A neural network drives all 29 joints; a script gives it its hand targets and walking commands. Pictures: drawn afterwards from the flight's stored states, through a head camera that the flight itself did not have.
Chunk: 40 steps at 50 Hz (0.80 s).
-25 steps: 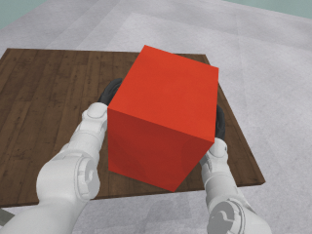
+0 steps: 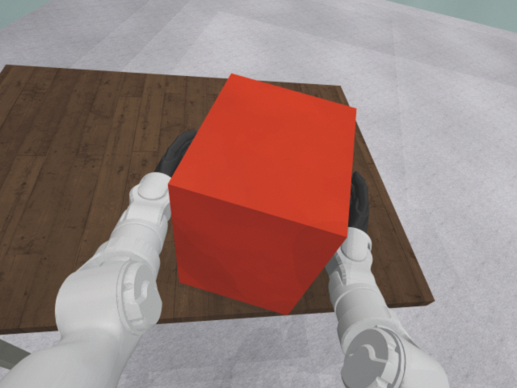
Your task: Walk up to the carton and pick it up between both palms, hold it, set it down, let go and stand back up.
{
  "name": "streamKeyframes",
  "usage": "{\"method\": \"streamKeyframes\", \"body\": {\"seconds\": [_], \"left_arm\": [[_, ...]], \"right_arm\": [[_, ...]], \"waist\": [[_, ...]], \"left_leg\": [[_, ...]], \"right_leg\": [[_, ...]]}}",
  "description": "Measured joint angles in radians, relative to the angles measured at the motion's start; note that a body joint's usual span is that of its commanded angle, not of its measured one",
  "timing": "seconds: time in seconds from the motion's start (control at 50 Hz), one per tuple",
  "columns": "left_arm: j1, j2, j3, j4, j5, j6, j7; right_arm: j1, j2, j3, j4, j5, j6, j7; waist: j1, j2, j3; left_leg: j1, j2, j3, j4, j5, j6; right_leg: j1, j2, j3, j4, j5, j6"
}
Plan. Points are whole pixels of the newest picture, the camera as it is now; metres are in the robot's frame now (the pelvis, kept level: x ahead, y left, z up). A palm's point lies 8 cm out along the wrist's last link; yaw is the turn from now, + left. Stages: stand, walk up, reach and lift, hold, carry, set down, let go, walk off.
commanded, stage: set down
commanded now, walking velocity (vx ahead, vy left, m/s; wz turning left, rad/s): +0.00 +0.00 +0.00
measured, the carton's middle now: (261, 202) +0.43 -0.01 +0.01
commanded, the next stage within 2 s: none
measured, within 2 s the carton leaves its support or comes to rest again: neither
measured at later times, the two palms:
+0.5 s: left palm (168, 174) +0.45 +0.15 +0.05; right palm (351, 223) +0.37 -0.15 +0.05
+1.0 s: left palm (175, 173) +0.48 +0.14 +0.02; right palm (349, 228) +0.38 -0.16 +0.02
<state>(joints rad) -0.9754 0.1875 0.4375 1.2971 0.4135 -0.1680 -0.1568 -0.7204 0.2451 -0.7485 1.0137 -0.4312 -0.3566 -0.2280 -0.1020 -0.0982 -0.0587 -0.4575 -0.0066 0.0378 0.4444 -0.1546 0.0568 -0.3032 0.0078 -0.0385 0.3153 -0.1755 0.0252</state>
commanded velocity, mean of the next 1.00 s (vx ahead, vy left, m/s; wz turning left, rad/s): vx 0.00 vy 0.00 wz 0.00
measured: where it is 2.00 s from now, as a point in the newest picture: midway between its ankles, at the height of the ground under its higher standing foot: outside the picture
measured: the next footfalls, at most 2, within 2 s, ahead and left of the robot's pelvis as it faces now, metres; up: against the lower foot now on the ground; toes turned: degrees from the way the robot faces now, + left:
none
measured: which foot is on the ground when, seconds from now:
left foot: down 0.00-1.00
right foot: down 0.00-1.00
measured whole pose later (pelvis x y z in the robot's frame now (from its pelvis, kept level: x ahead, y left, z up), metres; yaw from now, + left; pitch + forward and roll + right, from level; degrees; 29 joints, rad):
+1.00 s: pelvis +0.01 +0.01 -0.02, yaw -2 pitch +20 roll -5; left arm -1.00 0.29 0.08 1.48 -0.02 -0.25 -0.03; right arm -0.80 0.11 -0.33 1.28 -0.03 -0.35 -0.30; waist -0.19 0.00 -0.23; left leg -0.77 0.02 0.04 0.66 -0.25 0.05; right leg -0.60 0.03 -0.04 0.50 -0.24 0.04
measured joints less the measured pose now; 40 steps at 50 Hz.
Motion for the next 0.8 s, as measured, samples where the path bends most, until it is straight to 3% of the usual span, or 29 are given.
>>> {"method": "streamKeyframes", "body": {"seconds": [0.36, 0.62, 0.7, 0.8], "left_arm": [[-0.006, -0.022, 0.035, -0.024, 0.047, 0.003, 0.007], [-0.010, -0.016, 0.055, -0.010, 0.047, -0.009, 0.006], [0.004, 0.020, -0.016, -0.003, -0.019, 0.002, 0.035], [0.012, 0.075, -0.194, 0.069, -0.245, -0.017, 0.111]], "right_arm": [[-0.018, 0.001, -0.064, -0.016, -0.045, -0.016, 0.032], [-0.022, -0.012, -0.047, 0.005, -0.048, -0.031, 0.027], [-0.045, -0.038, 0.015, 0.077, -0.012, -0.015, 0.013], [-0.066, -0.079, 0.184, 0.192, 0.155, 0.027, -0.026]], "waist": [[-0.011, 0.015, -0.003], [-0.007, 0.008, 0.021], [-0.032, 0.010, 0.023], [-0.060, 0.041, -0.050]], "left_leg": [[-0.035, -0.012, -0.001, 0.015, 0.000, 0.008], [-0.004, -0.016, 0.009, -0.005, 0.006, 0.011], [-0.009, -0.018, 0.011, -0.005, 0.006, 0.011], [-0.122, -0.003, 0.022, 0.046, -0.012, 0.012]], "right_leg": [[-0.035, -0.013, -0.004, 0.021, -0.004, 0.013], [-0.015, -0.019, 0.004, 0.019, -0.005, 0.015], [-0.025, -0.021, 0.006, 0.028, -0.008, 0.017], [-0.138, -0.009, 0.017, 0.068, -0.016, 0.015]]}}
